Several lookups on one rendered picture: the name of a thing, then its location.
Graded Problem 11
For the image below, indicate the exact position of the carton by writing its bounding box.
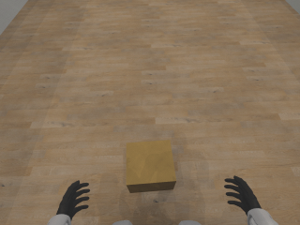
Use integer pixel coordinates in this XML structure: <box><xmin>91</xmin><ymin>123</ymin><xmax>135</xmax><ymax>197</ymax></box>
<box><xmin>126</xmin><ymin>140</ymin><xmax>176</xmax><ymax>193</ymax></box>

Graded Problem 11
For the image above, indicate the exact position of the right robot forearm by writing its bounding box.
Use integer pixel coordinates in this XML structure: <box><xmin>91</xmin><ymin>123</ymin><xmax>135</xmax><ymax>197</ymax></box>
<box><xmin>247</xmin><ymin>208</ymin><xmax>278</xmax><ymax>225</ymax></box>

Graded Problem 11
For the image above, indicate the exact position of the robot right hand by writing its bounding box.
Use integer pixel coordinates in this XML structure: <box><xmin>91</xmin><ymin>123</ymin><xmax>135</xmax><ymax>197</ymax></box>
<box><xmin>224</xmin><ymin>176</ymin><xmax>262</xmax><ymax>215</ymax></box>

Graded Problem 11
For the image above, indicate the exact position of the left robot forearm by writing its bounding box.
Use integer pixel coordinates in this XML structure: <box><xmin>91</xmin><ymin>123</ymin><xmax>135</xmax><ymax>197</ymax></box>
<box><xmin>47</xmin><ymin>214</ymin><xmax>71</xmax><ymax>225</ymax></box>

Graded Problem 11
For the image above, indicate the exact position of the robot left hand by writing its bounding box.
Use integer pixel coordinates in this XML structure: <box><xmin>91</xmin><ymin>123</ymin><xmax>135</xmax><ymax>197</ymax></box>
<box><xmin>56</xmin><ymin>180</ymin><xmax>90</xmax><ymax>221</ymax></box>

